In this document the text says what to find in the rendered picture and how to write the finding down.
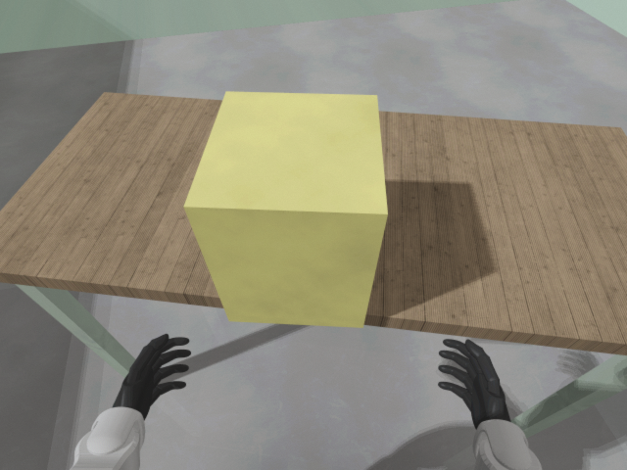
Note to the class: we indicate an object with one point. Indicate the right robot forearm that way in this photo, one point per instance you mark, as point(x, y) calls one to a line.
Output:
point(502, 445)

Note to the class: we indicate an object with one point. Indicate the carton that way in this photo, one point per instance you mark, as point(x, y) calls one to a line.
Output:
point(288, 206)

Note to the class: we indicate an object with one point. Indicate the right robot hand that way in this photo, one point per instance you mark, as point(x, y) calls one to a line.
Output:
point(483, 394)

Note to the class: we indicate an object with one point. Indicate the table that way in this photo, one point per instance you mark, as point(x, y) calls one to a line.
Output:
point(497, 229)

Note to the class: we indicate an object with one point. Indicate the left robot forearm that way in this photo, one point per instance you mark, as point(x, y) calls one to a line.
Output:
point(114, 442)

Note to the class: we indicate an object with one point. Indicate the left robot hand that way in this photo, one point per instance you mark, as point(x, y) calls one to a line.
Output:
point(140, 389)

